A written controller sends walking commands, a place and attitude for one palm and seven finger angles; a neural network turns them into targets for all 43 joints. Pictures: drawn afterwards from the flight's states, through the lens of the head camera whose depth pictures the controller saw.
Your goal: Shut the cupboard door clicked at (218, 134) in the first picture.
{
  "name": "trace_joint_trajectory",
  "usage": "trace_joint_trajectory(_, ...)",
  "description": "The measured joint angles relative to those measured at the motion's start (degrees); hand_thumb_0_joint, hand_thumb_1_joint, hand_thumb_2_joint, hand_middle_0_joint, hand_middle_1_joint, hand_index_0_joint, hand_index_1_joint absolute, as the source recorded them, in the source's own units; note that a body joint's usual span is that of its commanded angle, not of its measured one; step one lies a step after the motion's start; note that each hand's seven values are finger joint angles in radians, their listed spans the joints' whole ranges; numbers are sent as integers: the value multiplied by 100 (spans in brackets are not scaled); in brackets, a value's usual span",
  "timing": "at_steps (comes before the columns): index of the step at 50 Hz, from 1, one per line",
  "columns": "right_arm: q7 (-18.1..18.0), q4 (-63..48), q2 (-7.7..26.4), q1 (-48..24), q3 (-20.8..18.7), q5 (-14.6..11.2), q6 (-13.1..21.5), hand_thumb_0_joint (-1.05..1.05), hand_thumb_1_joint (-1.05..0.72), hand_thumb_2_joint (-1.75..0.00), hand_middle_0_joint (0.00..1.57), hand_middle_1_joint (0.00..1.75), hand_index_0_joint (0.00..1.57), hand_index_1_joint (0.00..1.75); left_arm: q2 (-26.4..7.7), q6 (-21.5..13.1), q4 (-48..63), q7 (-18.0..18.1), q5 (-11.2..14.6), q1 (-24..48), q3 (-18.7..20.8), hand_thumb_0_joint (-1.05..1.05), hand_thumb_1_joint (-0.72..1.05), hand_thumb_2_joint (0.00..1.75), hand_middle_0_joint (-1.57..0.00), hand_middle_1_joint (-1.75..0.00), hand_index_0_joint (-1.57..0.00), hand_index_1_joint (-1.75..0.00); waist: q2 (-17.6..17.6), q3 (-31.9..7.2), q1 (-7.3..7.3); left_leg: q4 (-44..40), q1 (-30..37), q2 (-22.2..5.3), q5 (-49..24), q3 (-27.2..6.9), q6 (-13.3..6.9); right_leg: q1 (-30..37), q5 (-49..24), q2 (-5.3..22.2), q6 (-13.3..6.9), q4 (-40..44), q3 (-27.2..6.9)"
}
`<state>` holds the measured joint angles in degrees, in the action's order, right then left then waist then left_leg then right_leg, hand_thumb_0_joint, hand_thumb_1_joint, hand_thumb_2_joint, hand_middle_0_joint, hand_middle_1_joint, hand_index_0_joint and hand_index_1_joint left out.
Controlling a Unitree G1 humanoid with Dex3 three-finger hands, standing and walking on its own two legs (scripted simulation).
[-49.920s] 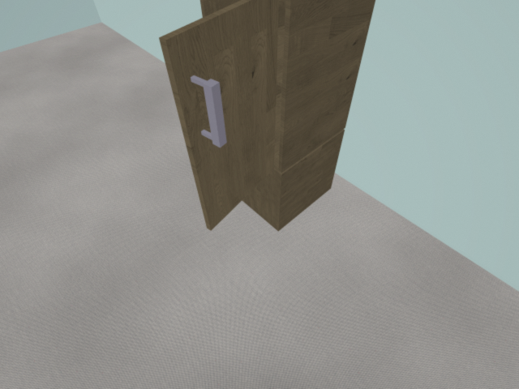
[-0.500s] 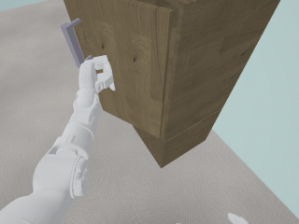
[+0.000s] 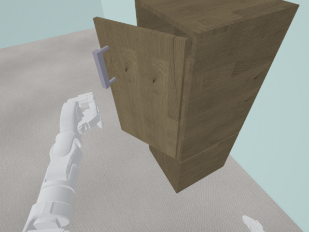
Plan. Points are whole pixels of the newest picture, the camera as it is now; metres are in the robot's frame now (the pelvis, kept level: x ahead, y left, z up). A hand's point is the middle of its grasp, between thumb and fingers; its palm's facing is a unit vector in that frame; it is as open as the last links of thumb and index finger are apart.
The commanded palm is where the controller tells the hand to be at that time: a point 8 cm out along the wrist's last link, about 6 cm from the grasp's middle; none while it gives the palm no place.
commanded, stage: draw the hand back to the body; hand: left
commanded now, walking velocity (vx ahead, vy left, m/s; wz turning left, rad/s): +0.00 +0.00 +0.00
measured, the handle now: (106, 67) +0.66 +0.22 +0.10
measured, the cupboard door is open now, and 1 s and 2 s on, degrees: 28 28 28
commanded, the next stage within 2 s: step back with the hand held close in 1.06 s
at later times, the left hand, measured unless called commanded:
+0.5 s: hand (37, 152) +0.24 +0.25 +0.16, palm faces +0.39 -0.86 -0.33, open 4.7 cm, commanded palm +0.19 +0.29 +0.18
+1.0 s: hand (17, 169) +0.20 +0.27 +0.16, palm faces +0.48 -0.78 -0.39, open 7.4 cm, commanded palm +0.15 +0.30 +0.19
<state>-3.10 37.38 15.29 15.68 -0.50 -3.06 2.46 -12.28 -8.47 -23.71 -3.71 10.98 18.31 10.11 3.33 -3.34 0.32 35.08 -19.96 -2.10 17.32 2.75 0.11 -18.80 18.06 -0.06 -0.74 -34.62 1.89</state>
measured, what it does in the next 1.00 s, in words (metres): stands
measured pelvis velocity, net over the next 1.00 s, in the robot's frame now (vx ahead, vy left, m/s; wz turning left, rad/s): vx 0.02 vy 0.00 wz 0.02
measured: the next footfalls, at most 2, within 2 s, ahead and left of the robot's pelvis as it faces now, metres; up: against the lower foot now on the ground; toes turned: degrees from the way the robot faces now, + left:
none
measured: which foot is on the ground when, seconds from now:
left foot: down 0.00-1.00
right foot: down 0.00-1.00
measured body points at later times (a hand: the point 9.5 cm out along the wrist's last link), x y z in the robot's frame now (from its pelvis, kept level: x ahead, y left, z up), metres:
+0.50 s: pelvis +0.01 +0.01 +0.02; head -0.01 -0.02 +0.46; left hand +0.21 +0.29 +0.18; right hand +0.21 -0.19 -0.08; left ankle +0.01 +0.12 -0.73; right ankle +0.00 -0.11 -0.73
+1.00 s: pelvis +0.02 +0.00 +0.02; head +0.00 -0.03 +0.46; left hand +0.17 +0.31 +0.19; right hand +0.21 -0.22 -0.07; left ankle +0.01 +0.12 -0.73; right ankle +0.00 -0.11 -0.73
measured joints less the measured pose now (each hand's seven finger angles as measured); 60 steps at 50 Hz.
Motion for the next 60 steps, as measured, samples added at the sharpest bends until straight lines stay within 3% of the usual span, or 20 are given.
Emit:
trace_joint_trajectory(5, -98, -255, -136, -469, 91, 21, -55, 1, -91, -90, 20, 30, 19, 30, -205, 155, 867, 386, -421, -808, -237, 2, 89, 90, -120, -139, -120, -138, -32, 84, -20, -451, 492, 70, -196, 47, -21, 441, -148, 54, 36, 354, -41)
trace_joint_trajectory(12, -120, -423, -255, -682, 241, 95, -89, 1, -91, -90, 20, 30, 20, 30, -334, 366, 1983, 660, -642, -1877, -263, 2, 89, 90, -104, -121, -104, -120, -55, 303, -229, -928, 1058, 105, -383, 5, -36, 1060, -358, 68, 52, 900, 9)
trace_joint_trajectory(19, -93, -312, -302, -626, 313, 200, -51, 1, -90, -90, 20, 30, 20, 30, -459, 461, 2968, 819, -713, -2650, -29, 2, 89, 90, -85, -100, -85, -100, 40, 431, -383, -1175, 1340, 154, -466, -49, -56, 1392, -448, 105, 79, 1200, 68)
trace_joint_trajectory(36, -79, -109, -247, -344, 117, 265, 32, 1, -90, -90, 20, 30, 20, 30, -775, 445, 4388, 912, -686, -4600, 1005, 2, 89, 89, -39, -50, -39, -50, 149, 335, -417, -1173, 1485, 116, -344, -44, -29, 1557, -360, 66, 70, 1256, 61)
trace_joint_trajectory(43, -140, -50, -134, -425, 43, 265, 191, 1, -91, -90, 20, 30, 20, 30, -630, 371, 4350, 1006, -728, -4454, 979, 2, 89, 90, -26, -36, -26, -36, 184, 393, -503, -1171, 1465, 148, -380, -113, -31, 1542, -339, 96, 67, 1202, 130)
trace_joint_trajectory(52, -155, -96, -271, -498, 98, 291, 274, 1, -90, -90, 20, 30, 20, 30, -638, 394, 4320, 970, -728, -4412, 854, 2, 89, 89, -22, -31, -22, -31, 74, 402, -423, -1218, 1483, 84, -401, -85, 21, 1531, -362, 31, 13, 1229, 100)
trace_joint_trajectory(60, -141, -79, -276, -451, 90, 288, 249, 1, -90, -90, 20, 30, 20, 30, -730, 323, 4401, 938, -705, -4462, 971, 2, 88, 89, -21, -30, -21, -30, 138, 390, -405, -1216, 1522, 64, -373, -68, 29, 1574, -354, 12, 11, 1253, 82)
